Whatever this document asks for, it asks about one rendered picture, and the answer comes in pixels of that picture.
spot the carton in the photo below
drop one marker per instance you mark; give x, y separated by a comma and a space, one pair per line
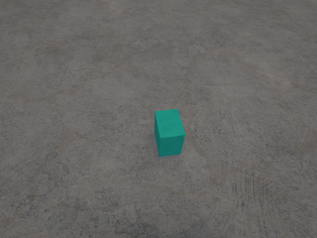
169, 132

